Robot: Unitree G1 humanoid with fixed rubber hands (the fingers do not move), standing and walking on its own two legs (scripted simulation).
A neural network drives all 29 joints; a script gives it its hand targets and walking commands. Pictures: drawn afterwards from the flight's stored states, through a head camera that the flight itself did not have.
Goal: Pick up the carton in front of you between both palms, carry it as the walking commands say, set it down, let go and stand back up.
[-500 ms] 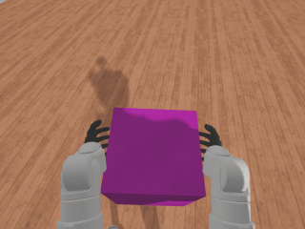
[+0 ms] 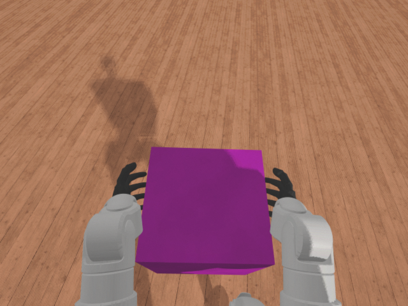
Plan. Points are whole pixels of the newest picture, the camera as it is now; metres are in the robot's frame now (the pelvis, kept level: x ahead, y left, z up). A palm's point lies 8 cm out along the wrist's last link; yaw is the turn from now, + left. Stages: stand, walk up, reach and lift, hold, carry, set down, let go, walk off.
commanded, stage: carry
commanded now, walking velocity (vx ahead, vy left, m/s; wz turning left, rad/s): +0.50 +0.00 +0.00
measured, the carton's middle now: (203, 218) +0.32 +0.00 -0.04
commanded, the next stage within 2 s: none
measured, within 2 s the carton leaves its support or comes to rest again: neither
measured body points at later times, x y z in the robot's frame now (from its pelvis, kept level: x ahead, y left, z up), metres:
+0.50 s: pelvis +0.32 -0.07 +0.00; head +0.36 -0.10 +0.45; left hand +0.63 +0.08 +0.09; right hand +0.64 -0.21 +0.07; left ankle +0.39 +0.10 -0.67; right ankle +0.27 -0.11 -0.75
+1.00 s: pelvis +0.60 -0.07 -0.01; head +0.67 -0.07 +0.43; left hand +0.92 +0.08 +0.06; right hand +0.93 -0.21 +0.05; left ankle +0.62 +0.05 -0.75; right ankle +0.63 -0.18 -0.75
